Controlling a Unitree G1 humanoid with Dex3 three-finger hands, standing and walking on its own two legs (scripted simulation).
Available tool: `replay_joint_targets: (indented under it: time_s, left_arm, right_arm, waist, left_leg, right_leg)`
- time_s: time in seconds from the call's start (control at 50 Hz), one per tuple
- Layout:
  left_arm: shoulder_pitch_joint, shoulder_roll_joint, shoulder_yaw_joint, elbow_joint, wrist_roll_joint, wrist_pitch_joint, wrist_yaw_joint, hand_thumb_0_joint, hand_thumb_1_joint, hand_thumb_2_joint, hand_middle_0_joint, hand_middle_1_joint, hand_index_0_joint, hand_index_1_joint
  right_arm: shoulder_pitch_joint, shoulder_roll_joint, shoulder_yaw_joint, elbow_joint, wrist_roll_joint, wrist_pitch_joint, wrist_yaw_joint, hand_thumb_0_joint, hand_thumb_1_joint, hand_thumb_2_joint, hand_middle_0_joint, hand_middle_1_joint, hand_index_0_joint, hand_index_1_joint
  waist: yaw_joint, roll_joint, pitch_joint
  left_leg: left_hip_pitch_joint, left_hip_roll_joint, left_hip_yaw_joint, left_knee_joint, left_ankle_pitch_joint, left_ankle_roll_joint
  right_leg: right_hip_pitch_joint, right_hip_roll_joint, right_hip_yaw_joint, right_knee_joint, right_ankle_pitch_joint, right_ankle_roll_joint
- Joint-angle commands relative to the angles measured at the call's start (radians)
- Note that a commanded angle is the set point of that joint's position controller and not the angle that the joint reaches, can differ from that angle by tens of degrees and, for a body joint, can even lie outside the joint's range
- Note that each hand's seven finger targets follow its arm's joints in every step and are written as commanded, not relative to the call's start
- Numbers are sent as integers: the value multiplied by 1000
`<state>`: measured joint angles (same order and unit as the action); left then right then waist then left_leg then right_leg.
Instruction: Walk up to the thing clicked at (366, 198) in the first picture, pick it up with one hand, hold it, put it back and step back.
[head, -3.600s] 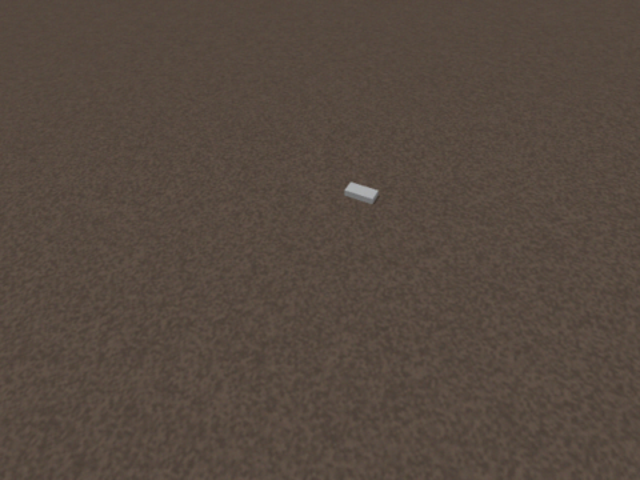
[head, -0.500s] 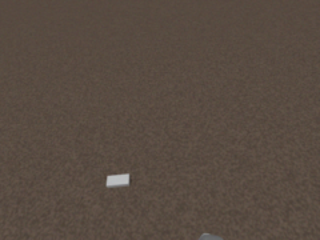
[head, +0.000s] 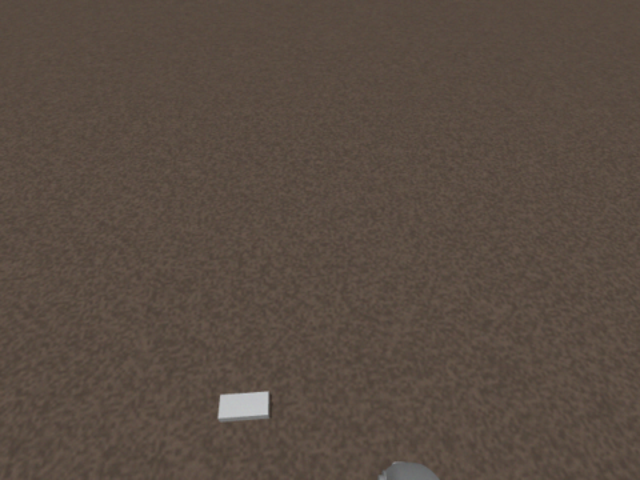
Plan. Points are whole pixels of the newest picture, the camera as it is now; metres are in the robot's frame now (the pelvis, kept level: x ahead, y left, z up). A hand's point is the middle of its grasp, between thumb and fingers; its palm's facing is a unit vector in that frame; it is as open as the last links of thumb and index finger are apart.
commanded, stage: walk up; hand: left
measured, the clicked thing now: (244, 406) +0.46 +0.24 -0.74
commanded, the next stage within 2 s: none
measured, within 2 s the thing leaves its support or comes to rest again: neither
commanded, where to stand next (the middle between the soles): +0.12 -0.02 m, yaw +0 degrees
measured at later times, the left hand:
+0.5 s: hand (140, 478) +0.17 +0.27 -0.15, palm faces -0.03 -0.94 -0.34, open 7.4 cm
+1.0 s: hand (161, 458) +0.19 +0.24 -0.13, palm faces -0.01 -0.94 -0.33, open 7.4 cm
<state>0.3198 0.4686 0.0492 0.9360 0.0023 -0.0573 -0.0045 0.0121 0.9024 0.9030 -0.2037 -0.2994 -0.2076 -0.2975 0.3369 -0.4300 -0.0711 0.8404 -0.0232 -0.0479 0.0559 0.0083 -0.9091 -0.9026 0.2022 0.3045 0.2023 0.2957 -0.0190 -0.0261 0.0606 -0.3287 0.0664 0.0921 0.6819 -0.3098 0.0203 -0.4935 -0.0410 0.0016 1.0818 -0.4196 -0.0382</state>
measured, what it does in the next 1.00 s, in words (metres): steps on the spot: right foot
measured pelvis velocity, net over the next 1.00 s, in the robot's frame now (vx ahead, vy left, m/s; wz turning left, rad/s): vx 0.10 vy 0.00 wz -0.01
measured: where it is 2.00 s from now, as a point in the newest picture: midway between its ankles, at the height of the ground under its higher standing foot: outside the picture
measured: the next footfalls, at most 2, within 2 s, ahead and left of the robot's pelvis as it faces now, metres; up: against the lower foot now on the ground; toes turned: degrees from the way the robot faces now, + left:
right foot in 0.22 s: +0.16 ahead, -0.12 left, +0.00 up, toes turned -3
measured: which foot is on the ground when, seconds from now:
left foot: down 0.00-1.00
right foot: up 0.00-0.20, down 0.22-1.00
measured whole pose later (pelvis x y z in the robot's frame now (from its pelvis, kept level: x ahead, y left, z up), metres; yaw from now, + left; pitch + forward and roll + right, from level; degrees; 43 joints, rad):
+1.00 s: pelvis +0.10 +0.00 +0.02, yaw -1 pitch -2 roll +0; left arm 0.06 0.34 0.01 1.13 0.00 -0.01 -0.02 0.01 0.90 0.90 -0.20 -0.30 -0.21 -0.30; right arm 0.09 -0.38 0.01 1.11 -0.01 -0.03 0.00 0.01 -0.91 -0.90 0.20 0.30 0.20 0.30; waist 0.01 0.01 0.05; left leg -0.11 0.05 0.06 0.42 -0.27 -0.02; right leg -0.20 -0.01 -0.04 0.44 -0.19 -0.02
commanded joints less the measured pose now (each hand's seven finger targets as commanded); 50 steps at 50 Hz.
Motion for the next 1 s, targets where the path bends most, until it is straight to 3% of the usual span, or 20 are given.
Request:
replay_joint_targets:
  time_s: [0.0,0.08,0.14,0.18,0.2,0.22,0.24,0.28,0.36,0.38,0.4,0.42,0.44,0.46,0.5,0.52,0.54,0.6,0.74,0.98]
  left_arm:
    - [23,146,44,-63,7,-16,-4,0,900,900,-200,-300,-200,-300]
    - [-33,107,44,-69,5,4,1,0,900,900,-200,-300,-200,-300]
    - [-53,88,40,-62,0,13,7,0,900,900,-200,-300,-200,-300]
    - [-15,136,53,-69,13,4,7,0,900,900,-200,-300,-200,-300]
    - [-7,196,65,-69,23,-4,11,0,900,900,-200,-300,-200,-300]
    - [-54,246,75,-76,10,-5,7,0,900,900,-200,-300,-200,-300]
    - [-79,254,73,-84,8,0,3,0,900,900,-200,-300,-200,-300]
    - [-99,223,58,-84,11,8,6,0,900,900,-200,-300,-200,-300]
    - [-210,142,26,-92,11,32,-2,0,900,900,-200,-300,-200,-300]
    - [-218,85,11,-98,1,40,-7,0,900,900,-200,-300,-200,-300]
    - [-219,57,7,-88,-5,47,-6,0,900,900,-200,-300,-200,-300]
    - [-234,130,29,-67,5,47,3,0,900,900,-200,-300,-200,-300]
    - [-212,116,23,-56,5,41,1,0,900,900,-200,-300,-200,-300]
    - [-217,89,19,-40,3,33,-1,0,900,900,-200,-300,-200,-300]
    - [-178,99,24,5,-4,13,-1,0,900,900,-200,-300,-200,-300]
    - [-184,120,24,15,-3,8,0,0,900,900,-200,-300,-200,-300]
    - [-213,129,20,9,-2,7,-1,0,900,900,-200,-300,-200,-300]
    - [-244,108,5,30,-8,22,-5,0,900,900,-200,-300,-200,-300]
    - [-274,121,-1,85,-1,21,0,0,900,900,-200,-300,-200,-300]
    - [-328,93,6,141,-2,28,0,0,900,900,-200,-300,-200,-300]
  right_arm:
    - [0,-263,-58,-56,10,-32,-37,0,-900,-900,200,300,200,300]
    - [-10,-232,-30,-51,18,-32,-55,0,-900,-900,200,300,200,300]
    - [-37,-226,-19,-44,33,-18,-67,0,-900,-900,200,300,200,300]
    - [-27,-198,-9,-50,40,-17,-67,0,-900,-900,200,300,200,300]
    - [-11,-164,4,-52,41,-20,-67,0,-900,-900,200,300,200,300]
    - [4,-148,7,-41,38,-14,-70,0,-900,-900,200,300,200,300]
    - [-21,-191,-7,-16,25,-5,-81,0,-900,-900,200,300,200,300]
    - [-32,-202,-10,9,29,-8,-74,0,-900,-900,200,300,200,300]
    - [78,-160,-8,106,14,-32,-73,0,-900,-900,200,300,200,300]
    - [69,-200,-18,110,-5,-38,-79,0,-900,-900,200,300,200,300]
    - [-30,-276,-29,82,-7,-45,-81,0,-900,-900,200,300,200,300]
    - [-104,-303,-31,69,9,-45,-77,0,-900,-900,200,300,200,300]
    - [-148,-262,-16,65,5,-49,-77,0,-900,-900,200,300,200,300]
    - [-153,-233,-2,75,5,-51,-78,0,-900,-900,200,300,200,300]
    - [-168,-210,11,88,21,-49,-76,0,-900,-900,200,300,200,300]
    - [-162,-189,16,96,27,-43,-74,0,-900,-900,200,300,200,300]
    - [-140,-181,17,103,29,-37,-76,0,-900,-900,200,300,200,300]
    - [-192,-191,13,123,19,-27,-76,0,-900,-900,200,300,200,300]
    - [-237,-165,28,170,24,-13,-69,0,-900,-900,200,300,200,300]
    - [-269,-155,33,237,13,-7,-68,0,-900,-900,200,300,200,300]
  waist:
    - [9,199,21]
    - [18,159,-35]
    - [32,147,-82]
    - [58,74,-148]
    - [60,-81,-170]
    - [45,-152,-173]
    - [56,-156,-115]
    - [47,-119,-52]
    - [-34,-114,-93]
    - [-36,4,-77]
    - [-7,158,-16]
    - [1,122,32]
    - [34,87,25]
    - [35,90,3]
    - [50,108,-70]
    - [37,98,-112]
    - [12,91,-123]
    - [26,72,-95]
    - [16,-4,-96]
    - [15,6,-107]
  left_leg:
    - [84,227,-262,-318,235,211]
    - [46,205,-157,-188,670,167]
    - [53,180,-138,-87,641,132]
    - [13,137,-126,-6,392,89]
    - [-81,73,-70,137,239,52]
    - [-155,-52,-17,247,-122,19]
    - [-161,-30,-63,283,-359,21]
    - [-147,-15,-93,258,-347,20]
    - [159,-55,-42,-172,17,15]
    - [211,48,-217,-274,-24,40]
    - [105,269,-532,-414,-166,118]
    - [30,333,-547,-390,-92,199]
    - [72,285,-443,-329,80,191]
    - [116,227,-346,-273,270,158]
    - [97,132,-182,-165,509,65]
    - [86,88,-144,-149,458,34]
    - [66,70,-138,-190,321,24]
    - [87,79,-157,-253,136,37]
    - [160,45,-112,-251,143,21]
    - [222,67,-110,-359,211,3]
  right_leg:
    - [-73,-50,-1,-131,46,20]
    - [106,-14,-39,-278,148,2]
    - [215,22,-58,-418,228,-23]
    - [353,10,2,-525,275,-62]
    - [421,-135,230,-595,284,-108]
    - [416,-298,448,-655,224,-249]
    - [337,-351,505,-666,190,-301]
    - [240,-293,393,-687,125,-264]
    - [74,-129,144,-516,193,-114]
    - [-39,-88,103,-399,146,-62]
    - [-81,18,5,-313,4,1]
    - [-8,-22,36,-283,-83,5]
    - [13,-30,44,-315,-69,2]
    - [50,-26,32,-394,-11,-1]
    - [259,-35,35,-532,379,-9]
    - [312,-56,69,-525,511,-27]
    - [327,-76,81,-514,519,-38]
    - [296,-62,59,-529,402,-29]
    - [300,-104,117,-661,394,-36]
    - [362,-92,92,-747,370,-4]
